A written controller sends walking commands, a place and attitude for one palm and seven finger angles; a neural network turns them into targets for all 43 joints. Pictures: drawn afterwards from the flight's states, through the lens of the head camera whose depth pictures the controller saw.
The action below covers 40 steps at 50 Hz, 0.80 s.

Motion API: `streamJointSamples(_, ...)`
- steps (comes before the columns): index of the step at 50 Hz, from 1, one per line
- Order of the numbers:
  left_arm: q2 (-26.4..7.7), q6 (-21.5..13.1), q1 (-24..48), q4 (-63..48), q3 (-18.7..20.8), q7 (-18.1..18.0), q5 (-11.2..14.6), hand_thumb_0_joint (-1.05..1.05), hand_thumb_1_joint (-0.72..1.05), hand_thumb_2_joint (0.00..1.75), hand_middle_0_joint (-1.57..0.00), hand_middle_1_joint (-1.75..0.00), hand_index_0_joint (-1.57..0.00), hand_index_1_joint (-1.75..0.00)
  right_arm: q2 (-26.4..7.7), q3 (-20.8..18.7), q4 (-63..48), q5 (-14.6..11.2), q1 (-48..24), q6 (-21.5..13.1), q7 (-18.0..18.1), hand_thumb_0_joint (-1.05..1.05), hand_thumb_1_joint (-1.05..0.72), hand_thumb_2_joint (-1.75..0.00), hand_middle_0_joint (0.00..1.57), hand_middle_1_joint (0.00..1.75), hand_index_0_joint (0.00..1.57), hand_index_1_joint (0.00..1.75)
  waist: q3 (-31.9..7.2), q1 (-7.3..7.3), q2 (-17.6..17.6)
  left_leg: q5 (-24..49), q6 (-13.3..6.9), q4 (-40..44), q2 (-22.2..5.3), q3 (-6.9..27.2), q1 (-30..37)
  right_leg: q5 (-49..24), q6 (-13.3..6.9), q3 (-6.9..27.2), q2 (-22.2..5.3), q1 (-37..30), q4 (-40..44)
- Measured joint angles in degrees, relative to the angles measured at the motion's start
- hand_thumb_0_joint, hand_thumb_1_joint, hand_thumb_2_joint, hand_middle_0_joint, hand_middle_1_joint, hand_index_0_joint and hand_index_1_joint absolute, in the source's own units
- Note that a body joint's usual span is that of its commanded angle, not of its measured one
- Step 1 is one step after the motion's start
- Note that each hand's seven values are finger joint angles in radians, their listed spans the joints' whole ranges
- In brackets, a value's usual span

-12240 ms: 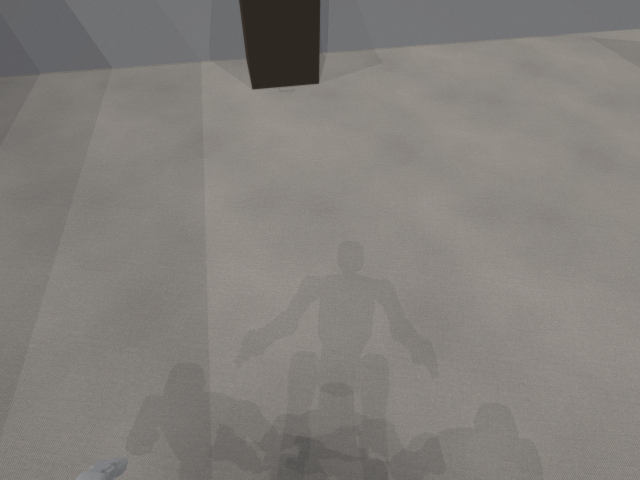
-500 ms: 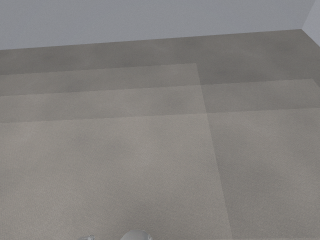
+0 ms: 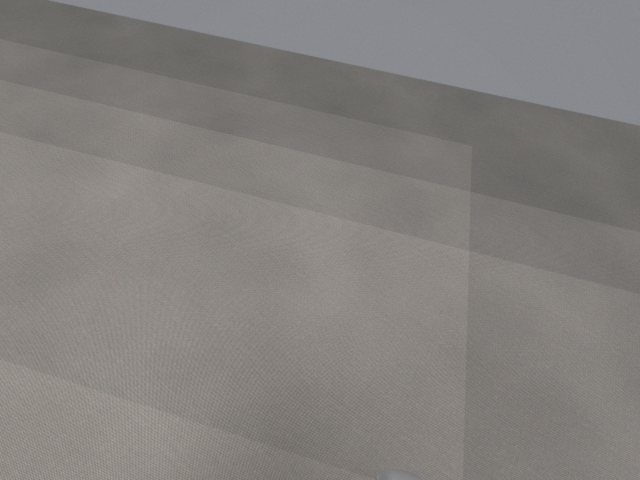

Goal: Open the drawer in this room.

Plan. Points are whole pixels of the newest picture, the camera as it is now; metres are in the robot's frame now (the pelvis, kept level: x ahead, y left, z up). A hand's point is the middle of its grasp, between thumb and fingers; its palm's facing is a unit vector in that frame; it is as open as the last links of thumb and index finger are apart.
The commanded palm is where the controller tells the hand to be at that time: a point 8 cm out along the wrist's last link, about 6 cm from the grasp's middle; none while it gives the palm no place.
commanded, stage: turn or walk to find it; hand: left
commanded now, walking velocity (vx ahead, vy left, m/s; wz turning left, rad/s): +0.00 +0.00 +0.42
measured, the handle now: out of the picture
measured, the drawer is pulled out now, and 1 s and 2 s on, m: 0.00 0.00 0.00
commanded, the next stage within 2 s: none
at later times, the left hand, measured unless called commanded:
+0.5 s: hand out of the picture +0.03 +0.15 -0.15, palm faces +0.22 -0.94 -0.27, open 7.4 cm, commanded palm none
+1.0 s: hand out of the picture -0.08 +0.22 -0.17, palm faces +0.46 -0.85 -0.25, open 7.4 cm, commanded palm none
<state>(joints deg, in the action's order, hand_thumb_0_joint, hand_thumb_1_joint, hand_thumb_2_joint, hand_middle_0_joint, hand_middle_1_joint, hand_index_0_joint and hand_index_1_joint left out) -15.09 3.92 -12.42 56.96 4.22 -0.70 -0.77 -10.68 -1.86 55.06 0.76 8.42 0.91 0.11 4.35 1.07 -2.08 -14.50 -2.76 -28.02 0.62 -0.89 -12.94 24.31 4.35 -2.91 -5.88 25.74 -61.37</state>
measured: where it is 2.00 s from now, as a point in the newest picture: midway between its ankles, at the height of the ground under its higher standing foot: outside the picture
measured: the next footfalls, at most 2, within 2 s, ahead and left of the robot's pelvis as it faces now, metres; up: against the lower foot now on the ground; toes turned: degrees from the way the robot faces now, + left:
right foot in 0.32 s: +0.03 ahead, -0.14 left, +0.00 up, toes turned +5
left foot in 0.76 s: -0.04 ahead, +0.11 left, +0.00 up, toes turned +24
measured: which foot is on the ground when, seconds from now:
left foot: down 0.00-0.32, up 0.34-0.74, down 0.76-1.00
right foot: up 0.00-0.30, down 0.32-0.76, up 0.78-1.00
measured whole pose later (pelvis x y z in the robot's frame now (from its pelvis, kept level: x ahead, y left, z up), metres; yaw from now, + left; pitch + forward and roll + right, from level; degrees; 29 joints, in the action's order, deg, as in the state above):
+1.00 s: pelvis -0.04 +0.00 +0.00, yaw +25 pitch +0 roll -1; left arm -14.7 3.5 -10.7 55.3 3.7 -0.8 -0.5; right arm -11.2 -2.1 54.4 0.9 7.2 1.0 0.0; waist 4.8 0.8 -1.1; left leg -14.2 -1.9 -27.4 0.9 1.0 -12.7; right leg 26.2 4.8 -2.4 -5.1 24.5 -57.1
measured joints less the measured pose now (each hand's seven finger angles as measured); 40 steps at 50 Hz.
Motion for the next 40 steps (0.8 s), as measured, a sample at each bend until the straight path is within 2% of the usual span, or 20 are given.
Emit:
streamJointSamples(4, 0.55, -0.38, 1.65, -1.41, -0.26, -0.06, 0.09, 0.01, 0.91, 0.9, -0.2, -0.3, -0.2, -0.3, 0.32, -0.11, 0.03, -0.01, 0.74, 0.06, -0.11, 0.0, -0.9, -0.9, 0.2, 0.3, 0.21, 0.3, -0.47, -0.54, 0.74, 1.96, -0.24, 2.51, 0.85, 1.64, 0.28, -0.71, 0.61, 1.08, 0.67, -0.57, 2.62)
streamJointSamples(9, 1.78, -0.48, 4.12, -2.85, -0.63, -0.2, 0.23, 0.01, 0.9, 0.9, -0.2, -0.3, -0.2, -0.3, 0.23, -0.67, 0.05, 0.3, 2.1, 0.48, -0.25, 0.0, -0.9, -0.9, 0.2, 0.3, 0.21, 0.3, -0.59, -2.09, 1.78, 2.88, 0.14, 2.48, 1.93, 3.79, -0.98, 0.95, 0.41, 1.77, 1.96, -3.11, 9.44)
streamJointSamples(13, 3.08, -1.16, 5.54, -4.19, -1.19, -0.27, 0.52, 0.01, 0.9, 0.9, -0.2, -0.3, -0.2, -0.3, -0.47, -1.28, 0.41, 0.49, 3.37, 1.15, -0.32, 0.0, -0.9, -0.9, 0.2, 0.3, 0.21, 0.3, -0.66, -3.15, 3.03, 2.95, 1.12, 0.93, 2.68, 5.64, -2.92, -0.22, -0.38, 1.54, 3.5, -6.99, 18.91)
streamJointSamples(15, 3.54, -1.97, 5.49, -4.94, -1.57, -0.3, 0.6, 0.01, 0.9, 0.9, -0.2, -0.3, -0.2, -0.3, -0.88, -1.67, 0.61, 0.27, 4.24, 1.45, -0.38, 0.0, -0.9, -0.9, 0.2, 0.3, 0.21, 0.3, -1.01, -3.26, 3.39, 2.37, 1.93, -1.05, 3.34, 6.44, -4.44, -5.22, -0.8, 1.01, 3.94, -10.67, 27.74)
streamJointSamples(16, 3.9, -2.56, 5.32, -5.14, -1.69, -0.41, 0.42, 0.01, 0.9, 0.9, -0.2, -0.3, -0.2, -0.3, -1.26, -1.89, 0.69, 0.03, 4.63, 1.58, -0.45, 0.0, -0.9, -0.9, 0.2, 0.3, 0.21, 0.3, -1.14, -3.14, 3.93, 1.56, 2.38, -3.0, 3.42, 6.83, -5.57, -6.88, -2.29, 0.56, 4.14, -11.75, 30.49)
streamJointSamples(17, 4.5, -2.9, 5.21, -5.15, -1.91, -0.49, 0.15, 0.01, 0.9, 0.9, -0.2, -0.3, -0.2, -0.3, -1.76, -2.24, 0.91, -0.09, 4.72, 1.83, -0.45, 0.0, -0.9, -0.9, 0.2, 0.3, 0.21, 0.3, -0.83, -3.22, 4.9, -2.77, 2.83, -6.75, 3.32, 7.2, -6.97, -6.92, -3.72, -0.21, 4.46, -11.76, 30.04)
streamJointSamples(19, 5.3, -3.11, 4.25, -5.35, -2.22, -0.52, 0.06, 0.01, 0.9, 0.9, -0.2, -0.3, -0.2, -0.3, -2.37, -2.74, 1.24, 0.09, 5.08, 2.72, -0.48, 0.0, -0.9, -0.9, 0.2, 0.3, 0.21, 0.3, -0.8, -3.24, 5.27, -10.17, 3.41, -17.96, 3.84, 6.4, -10.65, -6.16, -5.22, -1.34, 3.83, -12.07, 29.41)
streamJointSamples(22, 6.03, -2.94, 2.52, -4.91, -2.36, -0.62, 0.06, 0.01, 0.9, 0.9, -0.2, -0.3, -0.2, -0.3, -3.26, -3.27, 1.64, 0.28, 5.15, 3.35, -0.87, 0.0, -0.91, -0.9, 0.2, 0.3, 0.2, 0.3, -0.59, -3.28, 5.31, -9.73, 4.4, -32.56, 2.75, 4.58, -14.71, -6.6, -5.53, -2.61, 2.87, -13.66, 31.1)
streamJointSamples(25, 6.27, -2.95, 1.26, -4.06, -2.39, -0.63, -0.04, 0.01, 0.9, 0.9, -0.2, -0.3, -0.2, -0.3, -3.73, -3.4, 1.94, 0.28, 5.26, 3.4, -1.1, 0.0, -0.91, -0.9, 0.2, 0.3, 0.2, 0.3, -0.32, -3.48, 5.06, -7.44, 5.65, -38.07, 0.65, 3.79, -15.78, -6.98, -5.4, -4.32, 1.98, -14.74, 32.22)
streamJointSamples(29, 6.08, -3.12, -0.14, -3.28, -2.27, -0.57, -0.36, 0.01, 0.9, 0.9, -0.2, -0.3, -0.2, -0.3, -3.73, -3.13, 2.55, 0.18, 4.67, 3.76, -1.09, 0.0, -0.91, -0.9, 0.2, 0.3, 0.2, 0.3, 0.16, -2.72, 3.81, -8.88, 6.63, -34.44, -1.51, 2.83, -13.53, -6.68, -5.05, -6.18, 0.42, -15.01, 32.16)
streamJointSamples(34, 4.82, -3.08, -1.55, -2.33, -1.86, -0.28, -0.75, 0.01, 0.9, 0.89, -0.2, -0.3, -0.2, -0.3, -3.38, -2.21, 2.49, -0.32, 1.95, 3.37, -0.97, 0.0, -0.91, -0.9, 0.2, 0.3, 0.2, 0.3, 1.25, -0.95, 1.98, -11.73, 6.33, -20.68, -2.2, 0.26, -7.8, -5.78, -3.78, -8.08, -1.71, -14.13, 30.27)
streamJointSamples(36, 3.88, -2.82, -2.09, -1.76, -1.52, -0.26, -0.71, 0.01, 0.9, 0.89, -0.2, -0.3, -0.2, -0.3, -3.16, -1.79, 1.9, -0.48, 0.77, 2.7, -0.92, 0.0, -0.91, -0.9, 0.2, 0.3, 0.2, 0.3, 1.47, -0.51, 1.24, -9.29, 5.91, -13.17, -1.93, -1.15, -4.81, -4.87, -2.87, -9.0, -2.61, -13.46, 28.45)
streamJointSamples(37, 3.36, -2.59, -2.47, -1.51, -1.32, -0.25, -0.51, 0.01, 0.9, 0.89, -0.2, -0.3, -0.2, -0.3, -3.16, -1.6, 1.43, -0.48, 0.38, 2.21, -0.99, 0.0, -0.91, -0.9, 0.2, 0.3, 0.2, 0.3, 1.35, -0.45, 1.03, -5.67, 5.55, -8.15, -1.84, -1.88, -2.85, -4.08, -2.3, -9.52, -3.04, -12.92, 26.94)
streamJointSamples(38, 2.76, -2.23, -2.86, -1.36, -1.06, -0.21, -0.24, 0.01, 0.9, 0.89, -0.2, -0.3, -0.2, -0.3, -3.12, -1.51, 0.98, -0.38, 0.01, 1.57, -1.06, 0.0, -0.91, -0.9, 0.2, 0.3, 0.2, 0.3, 1.08, -0.36, 0.76, -3.05, 3.6, -5.07, -1.69, -2.17, -1.78, -3.09, -1.79, -9.7, -3.53, -11.78, 24.53)
streamJointSamples(40, 1.1, -0.94, -2.55, -0.61, -0.59, -0.49, -0.03, 0.01, 0.9, 0.9, -0.2, -0.3, -0.2, -0.3, -2.07, -1.22, 0.4, -0.27, -1.2, 0.72, -1.02, 0.0, -0.91, -0.9, 0.2, 0.3, 0.2, 0.3, 1.55, 0.42, -1.18, -3.97, 1.61, -6.57, -0.64, -2.58, -2.33, 4.3, -1.02, -5.95, -3.46, -8.34, 16.01)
